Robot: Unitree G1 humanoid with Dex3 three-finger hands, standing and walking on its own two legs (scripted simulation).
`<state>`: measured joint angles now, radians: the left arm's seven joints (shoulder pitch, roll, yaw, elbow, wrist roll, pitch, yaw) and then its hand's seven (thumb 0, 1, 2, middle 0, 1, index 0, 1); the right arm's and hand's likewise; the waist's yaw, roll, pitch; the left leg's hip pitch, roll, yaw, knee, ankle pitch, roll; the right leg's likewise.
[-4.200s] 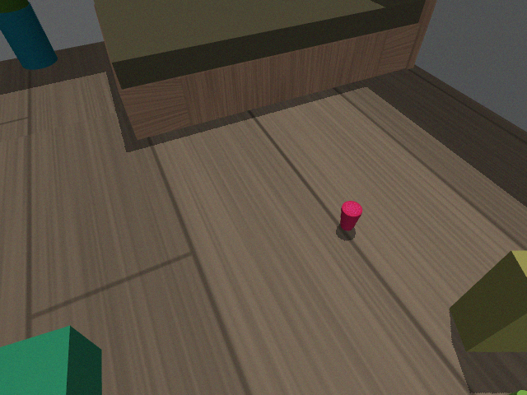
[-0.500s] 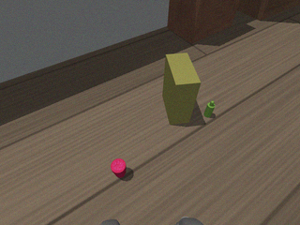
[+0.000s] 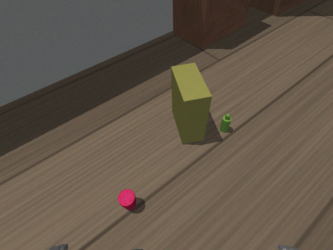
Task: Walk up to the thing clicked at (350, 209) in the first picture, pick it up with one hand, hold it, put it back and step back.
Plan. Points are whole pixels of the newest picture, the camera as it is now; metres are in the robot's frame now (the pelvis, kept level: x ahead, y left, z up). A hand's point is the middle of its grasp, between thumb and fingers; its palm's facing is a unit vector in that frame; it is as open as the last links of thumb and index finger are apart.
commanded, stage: walk up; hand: left
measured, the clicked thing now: (128, 201) +0.45 +0.26 -0.69
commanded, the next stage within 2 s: none
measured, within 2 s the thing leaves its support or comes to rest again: neither
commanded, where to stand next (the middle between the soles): +0.08 +0.02 m, yaw +3 degrees
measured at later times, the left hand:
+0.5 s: hand out of the picture +0.13 +0.24 -0.12, palm faces -0.07 -0.94 -0.34, open 7.4 cm
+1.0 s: hand out of the picture +0.10 +0.28 -0.13, palm faces -0.06 -0.94 -0.33, open 7.4 cm
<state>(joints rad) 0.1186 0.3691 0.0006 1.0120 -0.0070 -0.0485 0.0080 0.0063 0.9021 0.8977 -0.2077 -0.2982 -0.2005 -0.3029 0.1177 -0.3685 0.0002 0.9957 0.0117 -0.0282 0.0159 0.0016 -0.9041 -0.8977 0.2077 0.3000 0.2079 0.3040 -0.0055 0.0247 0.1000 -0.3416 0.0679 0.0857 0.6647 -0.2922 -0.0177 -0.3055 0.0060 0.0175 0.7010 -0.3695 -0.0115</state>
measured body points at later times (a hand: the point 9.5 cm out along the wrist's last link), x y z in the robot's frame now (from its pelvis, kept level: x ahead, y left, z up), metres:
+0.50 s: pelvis +0.00 +0.00 +0.03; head +0.02 -0.01 +0.47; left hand +0.13 +0.29 -0.10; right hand +0.06 -0.31 -0.11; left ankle +0.04 +0.14 -0.72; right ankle +0.00 -0.11 -0.72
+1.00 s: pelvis +0.01 +0.03 +0.03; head +0.03 +0.03 +0.48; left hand +0.11 +0.32 -0.11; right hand +0.10 -0.27 -0.10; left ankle +0.04 +0.14 -0.72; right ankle +0.00 -0.11 -0.72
